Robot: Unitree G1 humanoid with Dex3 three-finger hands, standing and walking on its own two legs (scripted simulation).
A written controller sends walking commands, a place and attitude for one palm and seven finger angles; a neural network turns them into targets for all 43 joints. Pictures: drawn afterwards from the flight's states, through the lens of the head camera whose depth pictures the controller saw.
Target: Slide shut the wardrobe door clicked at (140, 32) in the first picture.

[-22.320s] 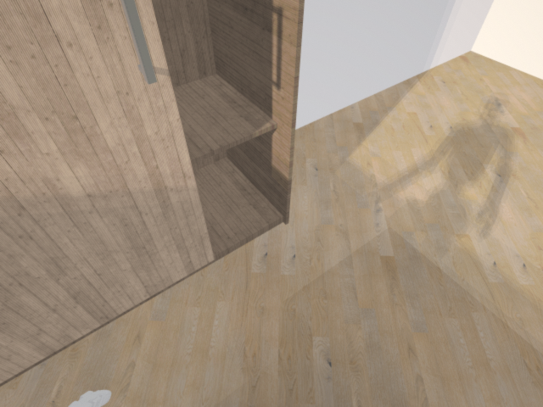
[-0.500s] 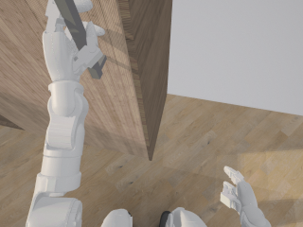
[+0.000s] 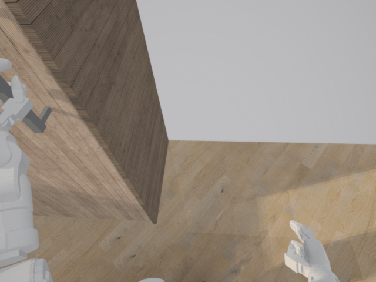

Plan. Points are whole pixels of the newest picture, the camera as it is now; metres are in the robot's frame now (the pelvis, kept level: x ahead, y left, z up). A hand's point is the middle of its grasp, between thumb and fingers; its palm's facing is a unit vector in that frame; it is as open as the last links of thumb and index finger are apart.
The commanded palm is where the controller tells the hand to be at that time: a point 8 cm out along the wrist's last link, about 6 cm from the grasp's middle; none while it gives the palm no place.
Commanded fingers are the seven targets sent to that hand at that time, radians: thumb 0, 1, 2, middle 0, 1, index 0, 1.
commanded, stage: stop walking and hold the door there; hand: left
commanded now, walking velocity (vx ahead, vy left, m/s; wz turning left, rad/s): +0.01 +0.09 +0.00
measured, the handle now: (3, 75) +0.40 +0.33 +0.23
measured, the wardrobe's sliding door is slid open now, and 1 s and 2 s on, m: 0.00 0.00 0.00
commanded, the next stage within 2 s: none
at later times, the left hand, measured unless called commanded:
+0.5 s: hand (19, 102) +0.37 +0.31 +0.20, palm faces +0.43 -0.88 -0.21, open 5.5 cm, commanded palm +0.32 +0.35 +0.20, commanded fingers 0.00 0.90 0.90 -0.45 -1.40 -0.45 -1.40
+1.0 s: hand (19, 103) +0.37 +0.31 +0.20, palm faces +0.28 -0.95 -0.13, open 5.6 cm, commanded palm +0.33 +0.34 +0.20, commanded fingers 0.00 0.90 0.90 -0.45 -1.40 -0.45 -1.40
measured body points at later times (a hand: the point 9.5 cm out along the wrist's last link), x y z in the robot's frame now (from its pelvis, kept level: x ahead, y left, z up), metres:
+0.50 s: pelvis -0.02 +0.05 -0.01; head -0.03 +0.05 +0.44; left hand +0.34 +0.35 +0.21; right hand +0.06 -0.23 -0.11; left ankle -0.02 +0.17 -0.75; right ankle +0.04 -0.01 -0.75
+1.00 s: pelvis +0.02 +0.11 -0.01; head +0.02 +0.12 +0.44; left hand +0.34 +0.36 +0.21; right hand +0.19 -0.12 -0.09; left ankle -0.02 +0.17 -0.75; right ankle +0.04 +0.00 -0.75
